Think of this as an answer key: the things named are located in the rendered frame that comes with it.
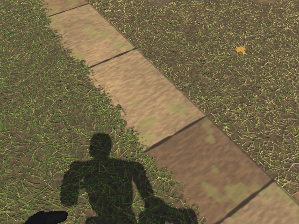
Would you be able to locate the left robot hand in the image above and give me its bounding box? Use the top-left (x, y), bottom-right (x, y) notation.
top-left (22, 211), bottom-right (68, 224)

